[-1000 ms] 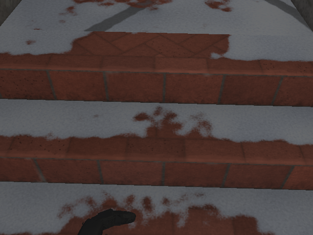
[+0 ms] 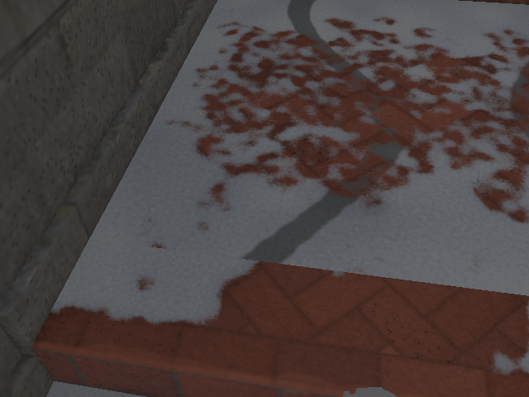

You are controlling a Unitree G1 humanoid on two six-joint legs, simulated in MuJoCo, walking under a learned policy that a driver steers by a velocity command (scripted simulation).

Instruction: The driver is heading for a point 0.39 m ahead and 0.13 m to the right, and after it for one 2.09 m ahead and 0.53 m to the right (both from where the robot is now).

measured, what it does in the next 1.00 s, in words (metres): climbs, turning right: right foot 0.15 m higher, then left foot 0.15 m higher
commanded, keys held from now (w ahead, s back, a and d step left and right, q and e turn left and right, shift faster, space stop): w+e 0.38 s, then e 0.22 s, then no key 0.40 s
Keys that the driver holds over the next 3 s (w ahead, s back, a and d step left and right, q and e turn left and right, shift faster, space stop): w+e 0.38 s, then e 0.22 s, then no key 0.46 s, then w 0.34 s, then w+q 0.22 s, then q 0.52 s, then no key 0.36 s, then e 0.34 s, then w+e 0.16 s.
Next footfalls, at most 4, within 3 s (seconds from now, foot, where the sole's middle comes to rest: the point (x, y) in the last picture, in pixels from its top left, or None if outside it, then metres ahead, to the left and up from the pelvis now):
0.18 right None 0.24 -0.14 -0.61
0.72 left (289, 347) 0.54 -0.03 -0.46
1.24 right None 0.33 -0.20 -0.44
1.50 right None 0.24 -0.20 -0.61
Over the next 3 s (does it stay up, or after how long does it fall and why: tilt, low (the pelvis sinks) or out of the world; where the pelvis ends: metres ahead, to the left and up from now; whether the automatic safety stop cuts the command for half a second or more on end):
stays up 0.56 -0.13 0.31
